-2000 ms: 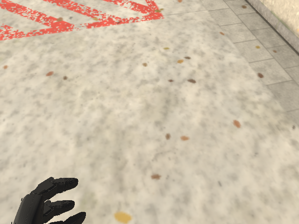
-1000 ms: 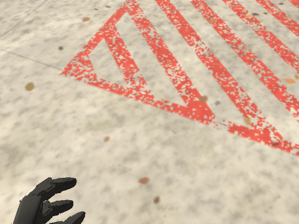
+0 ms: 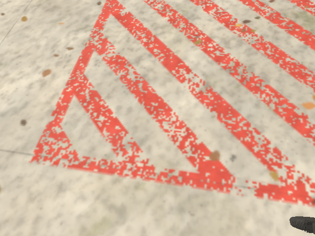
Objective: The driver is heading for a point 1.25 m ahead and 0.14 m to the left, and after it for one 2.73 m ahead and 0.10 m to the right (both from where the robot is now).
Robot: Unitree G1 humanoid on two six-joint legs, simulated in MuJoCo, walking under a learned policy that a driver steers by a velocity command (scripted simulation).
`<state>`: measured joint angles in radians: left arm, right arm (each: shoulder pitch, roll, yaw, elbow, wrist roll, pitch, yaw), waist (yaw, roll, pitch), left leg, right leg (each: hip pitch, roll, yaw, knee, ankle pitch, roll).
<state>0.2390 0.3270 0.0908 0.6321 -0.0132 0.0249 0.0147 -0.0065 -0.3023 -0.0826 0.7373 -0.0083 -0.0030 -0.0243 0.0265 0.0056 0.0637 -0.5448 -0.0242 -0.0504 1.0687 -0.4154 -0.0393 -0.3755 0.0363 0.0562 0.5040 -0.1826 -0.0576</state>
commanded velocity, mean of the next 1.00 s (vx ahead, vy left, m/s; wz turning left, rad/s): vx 0.01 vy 0.00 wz -0.20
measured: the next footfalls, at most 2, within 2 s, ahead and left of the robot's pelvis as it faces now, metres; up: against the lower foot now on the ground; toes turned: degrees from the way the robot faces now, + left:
left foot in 0.26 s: +0.10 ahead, +0.15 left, +0.00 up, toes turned -11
right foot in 0.56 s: +0.02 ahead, -0.10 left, +0.00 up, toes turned -7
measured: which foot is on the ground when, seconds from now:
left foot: up 0.00-0.24, down 0.26-1.00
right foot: down 0.00-0.26, up 0.28-0.54, down 0.56-1.00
